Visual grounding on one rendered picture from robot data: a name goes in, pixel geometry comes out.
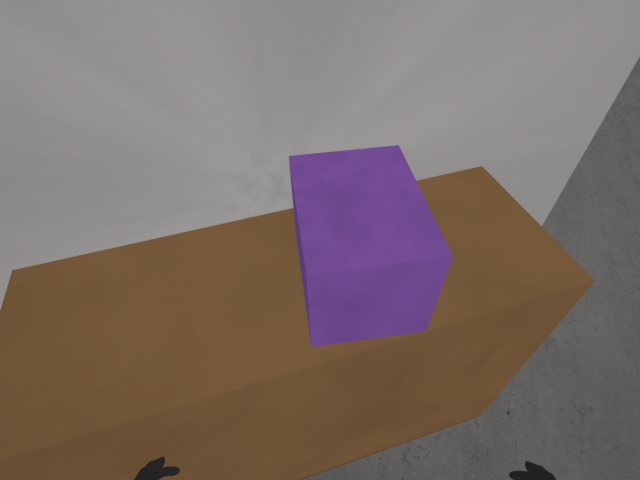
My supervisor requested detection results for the pedestal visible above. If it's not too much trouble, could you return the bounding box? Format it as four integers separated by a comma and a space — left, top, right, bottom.
0, 166, 595, 480

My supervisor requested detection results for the carton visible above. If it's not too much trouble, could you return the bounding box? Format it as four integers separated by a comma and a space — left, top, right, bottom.
289, 145, 453, 347

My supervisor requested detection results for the robot left hand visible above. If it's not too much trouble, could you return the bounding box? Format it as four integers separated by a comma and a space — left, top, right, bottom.
134, 457, 180, 480

